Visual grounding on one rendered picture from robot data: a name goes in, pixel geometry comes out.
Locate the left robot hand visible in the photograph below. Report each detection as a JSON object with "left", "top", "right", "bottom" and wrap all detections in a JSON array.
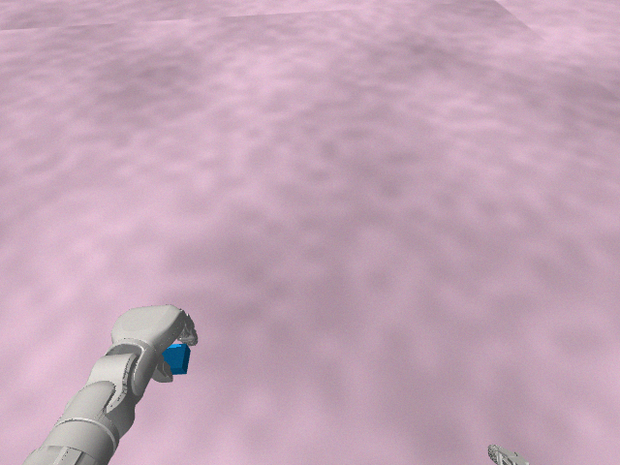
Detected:
[{"left": 111, "top": 305, "right": 198, "bottom": 383}]

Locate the right robot hand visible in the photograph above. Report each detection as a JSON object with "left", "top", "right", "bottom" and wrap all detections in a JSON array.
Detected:
[{"left": 487, "top": 445, "right": 529, "bottom": 465}]

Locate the small box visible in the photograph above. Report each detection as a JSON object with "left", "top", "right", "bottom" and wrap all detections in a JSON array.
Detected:
[{"left": 162, "top": 344, "right": 191, "bottom": 375}]

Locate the left robot arm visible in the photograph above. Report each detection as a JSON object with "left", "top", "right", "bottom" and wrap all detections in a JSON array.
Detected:
[{"left": 22, "top": 339, "right": 157, "bottom": 465}]

